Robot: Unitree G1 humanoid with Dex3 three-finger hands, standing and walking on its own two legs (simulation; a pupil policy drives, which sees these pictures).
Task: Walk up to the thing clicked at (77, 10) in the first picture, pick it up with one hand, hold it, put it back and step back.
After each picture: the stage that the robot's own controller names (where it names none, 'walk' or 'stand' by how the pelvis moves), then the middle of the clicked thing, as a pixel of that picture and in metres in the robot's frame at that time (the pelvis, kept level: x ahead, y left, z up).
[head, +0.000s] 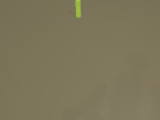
stand; (78, 8) +2.00 +0.05 -0.66
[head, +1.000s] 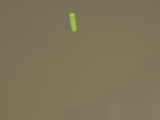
walk; (73, 22) +1.86 +0.21 -0.63
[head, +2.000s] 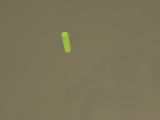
walk; (66, 42) +1.29 +0.25 -0.65
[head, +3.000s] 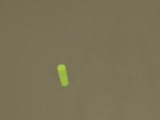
walk; (63, 75) +0.81 +0.23 -0.65
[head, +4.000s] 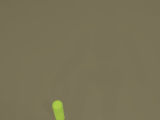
walk; (58, 112) +0.49 +0.18 -0.63
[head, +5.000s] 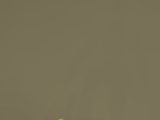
stand; out of the picture +0.37 +0.18 -0.65
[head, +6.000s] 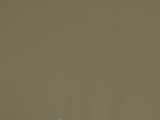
stand; out of the picture +0.37 +0.18 -0.66
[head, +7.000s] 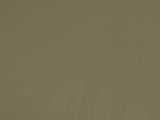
stand; out of the picture +0.37 +0.18 -0.66
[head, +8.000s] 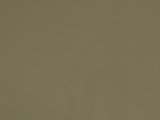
stand; out of the picture +0.36 +0.19 -0.66
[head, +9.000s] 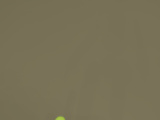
go down; out of the picture +0.36 +0.18 -0.65
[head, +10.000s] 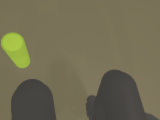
go down; (18, 53) +0.45 +0.21 -0.24
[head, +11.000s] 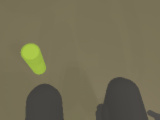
close in; (35, 61) +0.45 +0.19 -0.26
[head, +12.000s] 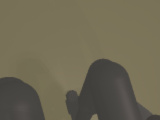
close in; out of the picture +0.44 +0.24 -0.16
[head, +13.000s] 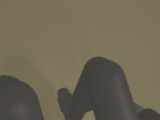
close; out of the picture +0.44 +0.25 -0.16
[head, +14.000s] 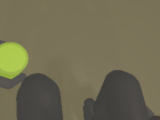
lift; (9, 65) +0.35 +0.24 -0.09
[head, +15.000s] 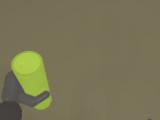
hold; (36, 85) +0.31 +0.16 +0.06
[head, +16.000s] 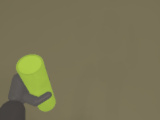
hold; (39, 87) +0.32 +0.16 +0.03
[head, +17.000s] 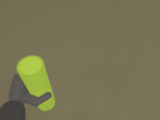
hold; (40, 87) +0.32 +0.16 +0.04
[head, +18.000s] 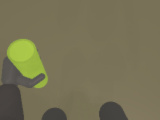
crouch; (32, 68) +0.39 +0.17 -0.03
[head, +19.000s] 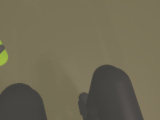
lower; out of the picture +0.47 +0.22 -0.11
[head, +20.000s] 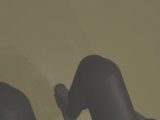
lower; out of the picture +0.46 +0.26 -0.17
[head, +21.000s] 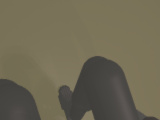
lower; out of the picture +0.45 +0.26 -0.16
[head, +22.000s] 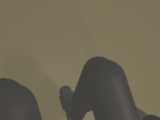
lower; out of the picture +0.44 +0.25 -0.16
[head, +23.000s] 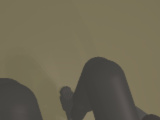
rest; out of the picture +0.43 +0.25 -0.16
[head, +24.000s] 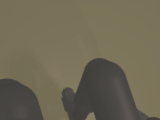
open; out of the picture +0.44 +0.23 -0.17
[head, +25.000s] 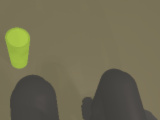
stand; (18, 51) +0.44 +0.21 -0.20
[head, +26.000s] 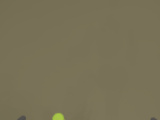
stand; out of the picture +0.37 +0.16 -0.57
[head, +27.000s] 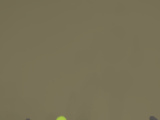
stand; out of the picture +0.38 +0.16 -0.60
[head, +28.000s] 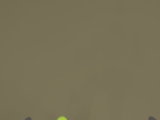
stand; out of the picture +0.38 +0.15 -0.60
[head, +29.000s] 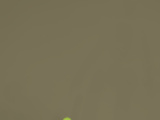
stand; out of the picture +0.40 +0.15 -0.65
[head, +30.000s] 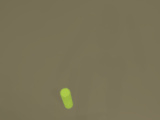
walk; (67, 99) +0.50 +0.16 -0.63
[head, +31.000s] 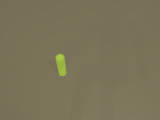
walk; (61, 65) +0.79 +0.17 -0.63
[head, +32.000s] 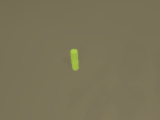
stand; (74, 60) +1.04 +0.14 -0.64
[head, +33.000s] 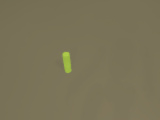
stand; (67, 62) +1.02 +0.17 -0.66
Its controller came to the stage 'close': yes
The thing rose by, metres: 0.68
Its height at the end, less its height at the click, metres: +0.00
